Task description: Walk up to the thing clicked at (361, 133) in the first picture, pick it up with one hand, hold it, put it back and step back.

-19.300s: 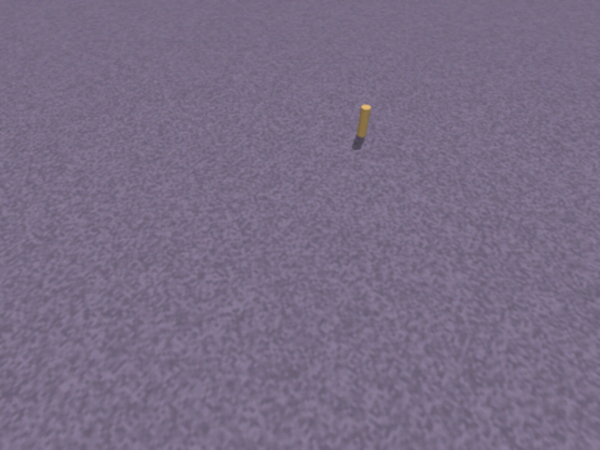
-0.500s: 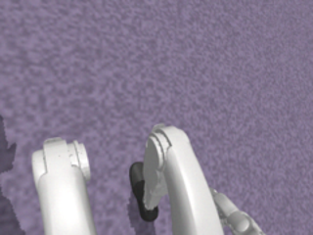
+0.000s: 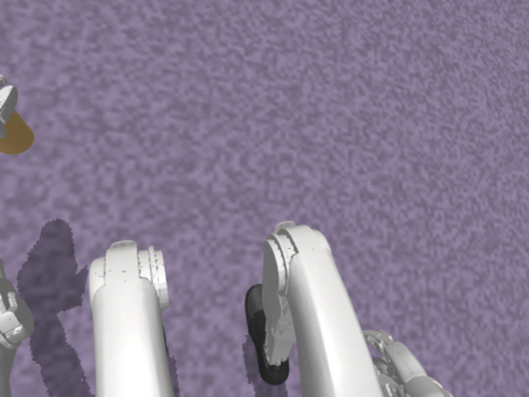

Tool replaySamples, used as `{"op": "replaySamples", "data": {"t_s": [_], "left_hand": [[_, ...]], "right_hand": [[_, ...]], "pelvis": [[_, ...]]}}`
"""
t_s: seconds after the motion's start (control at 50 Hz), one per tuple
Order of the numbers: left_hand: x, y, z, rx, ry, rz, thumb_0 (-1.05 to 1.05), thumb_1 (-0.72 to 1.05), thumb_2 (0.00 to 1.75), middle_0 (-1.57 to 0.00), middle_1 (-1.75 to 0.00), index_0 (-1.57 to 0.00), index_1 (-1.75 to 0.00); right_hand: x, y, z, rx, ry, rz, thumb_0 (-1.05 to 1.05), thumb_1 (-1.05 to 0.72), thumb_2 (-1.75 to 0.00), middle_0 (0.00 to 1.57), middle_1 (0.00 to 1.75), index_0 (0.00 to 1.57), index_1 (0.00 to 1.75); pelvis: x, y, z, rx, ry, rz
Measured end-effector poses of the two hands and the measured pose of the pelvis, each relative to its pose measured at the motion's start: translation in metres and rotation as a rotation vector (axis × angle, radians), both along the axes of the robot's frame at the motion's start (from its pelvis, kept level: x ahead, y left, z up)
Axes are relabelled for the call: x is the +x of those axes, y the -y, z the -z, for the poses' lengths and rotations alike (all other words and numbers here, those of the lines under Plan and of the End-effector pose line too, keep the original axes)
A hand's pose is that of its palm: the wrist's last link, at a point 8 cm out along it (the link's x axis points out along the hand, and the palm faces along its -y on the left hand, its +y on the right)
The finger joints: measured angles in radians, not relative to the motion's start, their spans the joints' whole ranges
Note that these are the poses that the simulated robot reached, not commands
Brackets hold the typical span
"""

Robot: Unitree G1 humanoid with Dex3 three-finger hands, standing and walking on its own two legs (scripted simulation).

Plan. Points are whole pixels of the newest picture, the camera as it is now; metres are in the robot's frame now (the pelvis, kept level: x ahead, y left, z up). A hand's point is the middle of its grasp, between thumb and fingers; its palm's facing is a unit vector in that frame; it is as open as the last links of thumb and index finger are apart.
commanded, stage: settle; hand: left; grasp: from the side
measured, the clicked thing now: out of the picture +0.49 +0.33 -0.07
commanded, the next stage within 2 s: lift in 0.68 s
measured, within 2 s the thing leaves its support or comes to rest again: neither
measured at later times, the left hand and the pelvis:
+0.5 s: hand out of the picture +0.50 +0.31 +0.00, palm faces +0.31 -0.95 -0.06, open 7.4 cm; pelvis +0.00 +0.00 +0.02, yaw +1 degrees
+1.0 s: hand out of the picture +0.50 +0.30 +0.02, palm faces +0.30 -0.95 -0.06, open 7.4 cm; pelvis +0.00 +0.00 +0.03, yaw +3 degrees
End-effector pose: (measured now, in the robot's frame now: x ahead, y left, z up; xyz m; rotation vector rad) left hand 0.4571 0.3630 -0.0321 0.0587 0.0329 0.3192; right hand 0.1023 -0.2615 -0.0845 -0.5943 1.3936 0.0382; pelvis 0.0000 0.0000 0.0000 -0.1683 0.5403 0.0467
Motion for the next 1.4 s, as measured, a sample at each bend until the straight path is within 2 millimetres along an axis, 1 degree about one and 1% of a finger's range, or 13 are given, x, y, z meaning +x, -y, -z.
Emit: {"op": "replaySamples", "data": {"t_s": [0.16, 0.32, 0.64, 0.88, 0.94, 1.04, 1.14, 1.2, 1.3, 1.4], "left_hand": [[0.005, 0.008, -0.013, -0.001, -0.003, 0.013, 0.02, -0.09, 1.09, -0.87, -1.03, -0.9, -1.04], [0.005, 0.01, -0.023, -0.005, -0.001, 0.003, 0.02, -0.09, 1.09, -0.87, -1.04, -0.9, -1.04], [0.006, 0.014, -0.038, -0.001, -0.005, -0.008, 0.02, -0.09, 1.09, -0.87, -1.04, -0.9, -1.04], [0.007, 0.022, -0.044, 0.003, -0.005, -0.003, 0.02, -0.09, 1.09, -0.86, -1.05, -0.9, -1.05], [0.006, 0.023, -0.048, 0.007, 0.0, 0.004, 0.02, -0.09, 1.09, -0.86, -1.05, -0.9, -1.05], [0.003, 0.023, -0.062, 0.004, 0.016, 0.023, 0.02, -0.09, 1.09, -0.86, -1.05, -0.9, -1.05], [-0.003, 0.023, -0.08, 0.001, 0.003, 0.043, 0.02, -0.09, 1.09, -0.86, -1.05, -0.89, -1.05], [-0.01, 0.023, -0.094, -0.007, -0.006, 0.038, 0.02, -0.09, 1.09, -0.86, -1.05, -0.89, -1.05], [-0.02, 0.022, -0.122, -0.009, 0.007, 0.023, 0.02, -0.09, 1.08, -0.86, -1.05, -0.89, -1.05], [-0.031, 0.024, -0.148, -0.005, 0.006, 0.029, 0.02, -0.09, 1.08, -0.86, -1.05, -0.89, -1.05]], "right_hand": [[0.0, 0.003, -0.005, 0.003, 0.012, 0.022, 0.0, -0.88, -0.89, 0.2, 0.3, 0.2, 0.3], [-0.001, 0.002, -0.01, 0.009, 0.019, 0.037, 0.0, -0.88, -0.89, 0.2, 0.3, 0.2, 0.3], [-0.005, -0.002, -0.017, 0.027, 0.02, 0.055, 0.0, -0.88, -0.89, 0.2, 0.3, 0.2, 0.3], [-0.009, 0.0, -0.018, 0.033, 0.023, 0.066, 0.0, -0.89, -0.89, 0.2, 0.3, 0.2, 0.3], [-0.01, 0.001, -0.02, 0.036, 0.024, 0.075, 0.0, -0.9, -0.9, 0.2, 0.3, 0.2, 0.3], [-0.009, 0.0, -0.024, 0.042, 0.034, 0.096, 0.0, -0.91, -0.9, 0.2, 0.3, 0.2, 0.3], [-0.003, -0.001, -0.034, 0.05, 0.065, 0.118, 0.0, -0.92, -0.9, 0.2, 0.3, 0.2, 0.3], [0.004, -0.002, -0.043, 0.06, 0.093, 0.128, 0.0, -0.92, -0.9, 0.2, 0.3, 0.2, 0.3], [0.017, -0.004, -0.059, 0.079, 0.142, 0.133, 0.0, -0.92, -0.9, 0.2, 0.3, 0.2, 0.3], [0.032, -0.007, -0.079, 0.095, 0.193, 0.131, 0.0, -0.92, -0.9, 0.2, 0.3, 0.2, 0.3]], "pelvis": [[0.001, 0.002, -0.008, 0.011, -0.016, -0.003], [0.001, 0.002, -0.015, 0.017, -0.029, -0.006], [0.001, 0.001, -0.026, 0.025, -0.043, -0.017], [-0.001, 0.002, -0.029, 0.032, -0.042, -0.019], [0.0, 0.003, -0.031, 0.034, -0.045, -0.02], [0.001, 0.003, -0.037, 0.041, -0.048, -0.023], [0.003, 0.003, -0.049, 0.045, -0.059, -0.029], [0.004, 0.002, -0.06, 0.05, -0.063, -0.032], [0.005, 0.003, -0.08, 0.058, -0.063, -0.038], [0.007, 0.003, -0.101, 0.064, -0.056, -0.042]]}}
